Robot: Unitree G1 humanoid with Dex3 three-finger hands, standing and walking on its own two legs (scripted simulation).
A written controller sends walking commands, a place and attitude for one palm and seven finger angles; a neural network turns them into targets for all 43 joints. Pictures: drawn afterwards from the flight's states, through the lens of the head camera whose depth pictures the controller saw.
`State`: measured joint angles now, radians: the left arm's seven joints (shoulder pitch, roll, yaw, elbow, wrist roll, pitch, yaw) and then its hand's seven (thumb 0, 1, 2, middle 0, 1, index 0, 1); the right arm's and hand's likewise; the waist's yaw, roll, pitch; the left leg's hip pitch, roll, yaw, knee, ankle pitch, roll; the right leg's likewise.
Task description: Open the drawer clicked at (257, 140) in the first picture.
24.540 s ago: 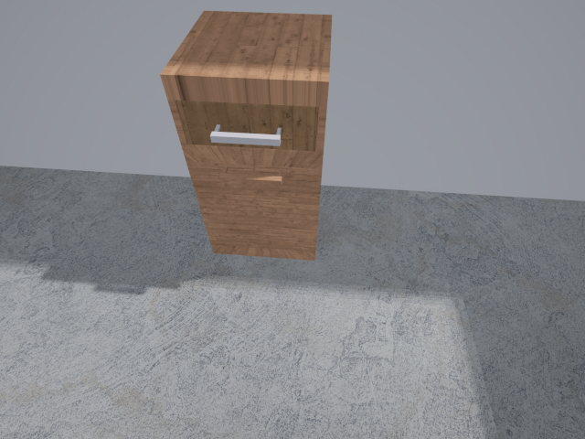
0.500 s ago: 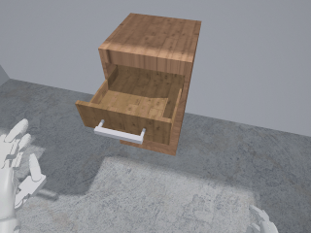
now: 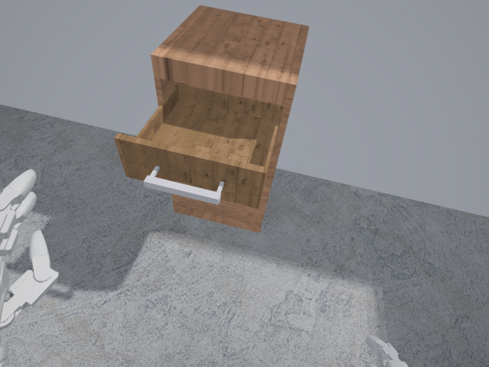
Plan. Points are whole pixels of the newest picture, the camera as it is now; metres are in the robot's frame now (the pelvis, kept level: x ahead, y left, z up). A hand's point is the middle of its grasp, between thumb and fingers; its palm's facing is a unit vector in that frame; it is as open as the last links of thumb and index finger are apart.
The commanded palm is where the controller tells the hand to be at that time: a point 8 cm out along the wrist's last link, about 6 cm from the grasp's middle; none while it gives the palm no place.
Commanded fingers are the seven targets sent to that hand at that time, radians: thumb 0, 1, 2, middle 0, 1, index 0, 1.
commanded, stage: stop stepping back and stand still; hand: left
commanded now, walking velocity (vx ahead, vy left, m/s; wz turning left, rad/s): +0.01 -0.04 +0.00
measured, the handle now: (185, 183) +0.55 +0.17 -0.11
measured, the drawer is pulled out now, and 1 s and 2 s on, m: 0.29 0.29 0.29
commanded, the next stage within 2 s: let the arm hang, fingers relaxed in 0.68 s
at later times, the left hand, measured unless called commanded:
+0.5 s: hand (63, 245) +0.21 +0.23 +0.16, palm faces +0.29 -0.83 -0.47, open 7.4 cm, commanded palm +0.15 +0.28 +0.18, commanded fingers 0.00 0.90 0.90 -0.20 -0.30 -0.20 -0.30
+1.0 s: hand (128, 365) +0.15 +0.20 -0.13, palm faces -0.03 -0.96 -0.27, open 7.4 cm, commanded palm none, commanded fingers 0.00 0.90 0.90 -0.20 -0.30 -0.20 -0.30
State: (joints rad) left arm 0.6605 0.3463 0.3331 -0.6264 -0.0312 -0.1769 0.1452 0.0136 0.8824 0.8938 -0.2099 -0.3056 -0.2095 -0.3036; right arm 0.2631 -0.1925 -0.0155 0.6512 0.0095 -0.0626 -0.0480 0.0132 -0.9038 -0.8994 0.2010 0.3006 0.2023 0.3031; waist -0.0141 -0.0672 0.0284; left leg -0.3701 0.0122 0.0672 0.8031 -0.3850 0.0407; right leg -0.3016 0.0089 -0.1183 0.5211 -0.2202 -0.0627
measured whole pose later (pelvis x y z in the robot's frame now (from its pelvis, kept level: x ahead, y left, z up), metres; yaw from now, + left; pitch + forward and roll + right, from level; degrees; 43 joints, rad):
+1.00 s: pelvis +0.02 +0.00 +0.00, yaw +0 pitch +0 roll +0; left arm 0.29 0.22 0.02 0.58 0.04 0.06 0.02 0.01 0.90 0.89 -0.20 -0.30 -0.19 -0.30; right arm 0.17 -0.22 -0.01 0.79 -0.01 0.00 0.01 0.01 -0.91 -0.90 0.20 0.30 0.20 0.30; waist -0.03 0.00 0.04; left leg -0.26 -0.01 0.08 0.59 -0.32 0.04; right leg -0.28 -0.05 -0.09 0.61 -0.32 0.00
